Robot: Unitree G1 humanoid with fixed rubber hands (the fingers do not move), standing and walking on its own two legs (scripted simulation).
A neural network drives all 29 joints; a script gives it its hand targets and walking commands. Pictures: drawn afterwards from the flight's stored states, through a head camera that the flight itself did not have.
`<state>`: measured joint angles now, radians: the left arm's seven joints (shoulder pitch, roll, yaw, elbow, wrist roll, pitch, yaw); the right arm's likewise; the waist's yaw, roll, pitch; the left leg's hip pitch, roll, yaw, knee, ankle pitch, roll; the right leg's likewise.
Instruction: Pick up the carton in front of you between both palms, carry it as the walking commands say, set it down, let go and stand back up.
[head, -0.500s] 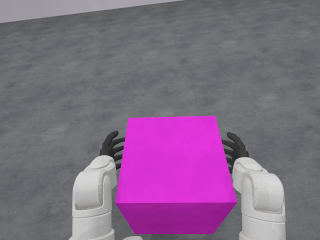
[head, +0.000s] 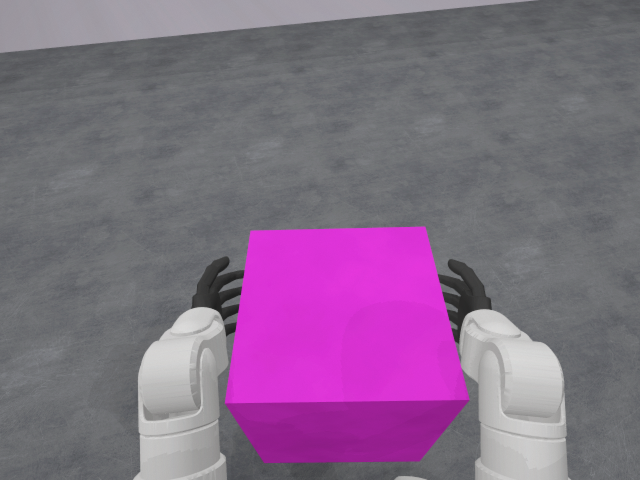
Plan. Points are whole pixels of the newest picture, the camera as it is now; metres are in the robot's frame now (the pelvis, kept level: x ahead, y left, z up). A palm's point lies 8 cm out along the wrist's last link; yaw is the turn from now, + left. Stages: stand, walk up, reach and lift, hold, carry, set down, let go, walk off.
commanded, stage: carry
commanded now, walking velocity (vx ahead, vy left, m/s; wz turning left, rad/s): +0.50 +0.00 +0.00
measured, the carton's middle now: (339, 352) +0.26 +0.00 -0.01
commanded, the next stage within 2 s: none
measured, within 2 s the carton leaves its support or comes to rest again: neither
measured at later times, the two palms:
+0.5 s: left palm (258, 149) +0.57 +0.13 +0.06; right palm (436, 151) +0.59 -0.17 +0.05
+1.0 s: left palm (246, 95) +0.72 +0.16 +0.07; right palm (406, 95) +0.72 -0.14 +0.07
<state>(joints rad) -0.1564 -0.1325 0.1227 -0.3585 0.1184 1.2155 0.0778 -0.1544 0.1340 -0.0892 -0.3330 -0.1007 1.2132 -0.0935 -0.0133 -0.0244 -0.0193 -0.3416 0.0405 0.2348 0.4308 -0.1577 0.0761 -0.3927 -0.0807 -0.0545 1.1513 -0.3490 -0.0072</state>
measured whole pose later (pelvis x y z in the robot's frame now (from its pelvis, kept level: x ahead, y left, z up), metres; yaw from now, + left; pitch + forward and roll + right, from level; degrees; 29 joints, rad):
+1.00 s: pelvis +0.46 +0.00 +0.00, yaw +1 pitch +4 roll +0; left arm -0.14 -0.13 0.11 -0.27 0.13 1.17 0.07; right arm -0.13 0.13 -0.09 -0.25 -0.12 1.17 -0.07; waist 0.00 -0.02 -0.13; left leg -0.29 0.04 0.19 0.50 -0.27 0.02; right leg -0.17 -0.09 -0.17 0.49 -0.36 0.03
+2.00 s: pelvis +0.41 +0.00 +0.00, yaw +1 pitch +2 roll +0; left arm -0.18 -0.14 0.16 0.13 0.23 0.73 0.01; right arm -0.18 0.14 -0.14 0.13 -0.22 0.75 -0.02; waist 0.00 0.00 -0.09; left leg -0.33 0.07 0.18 0.50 -0.20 0.02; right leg -0.22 -0.06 -0.17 0.51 -0.31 0.00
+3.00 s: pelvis +0.36 +0.01 +0.00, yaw -6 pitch -10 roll +0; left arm -0.25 -0.15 0.22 0.22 0.29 0.73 0.00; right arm -0.26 0.15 -0.21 0.27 -0.27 0.70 0.01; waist 0.01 -0.03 0.07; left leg -0.10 0.00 0.03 0.42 -0.15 0.02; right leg -0.05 0.00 0.01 0.45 -0.22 -0.01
